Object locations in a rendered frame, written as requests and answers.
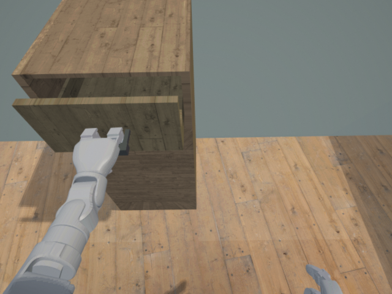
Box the cabinet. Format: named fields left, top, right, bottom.
left=12, top=0, right=197, bottom=211

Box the left robot hand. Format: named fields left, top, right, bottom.
left=72, top=127, right=124, bottom=177

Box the handle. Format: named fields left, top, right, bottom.
left=119, top=129, right=130, bottom=156

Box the left robot upper arm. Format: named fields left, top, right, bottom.
left=10, top=271, right=75, bottom=294

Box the right robot hand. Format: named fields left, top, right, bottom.
left=304, top=264, right=343, bottom=294

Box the left robot forearm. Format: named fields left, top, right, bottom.
left=3, top=171, right=107, bottom=294

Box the drawer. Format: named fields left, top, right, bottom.
left=12, top=76, right=184, bottom=153

